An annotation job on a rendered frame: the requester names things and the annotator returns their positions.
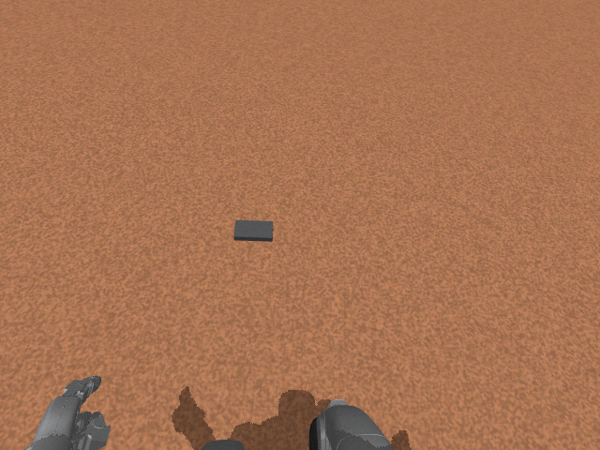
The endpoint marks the small box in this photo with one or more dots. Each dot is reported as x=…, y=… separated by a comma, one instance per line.
x=253, y=230

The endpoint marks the left robot hand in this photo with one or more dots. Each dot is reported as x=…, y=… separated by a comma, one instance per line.
x=63, y=418

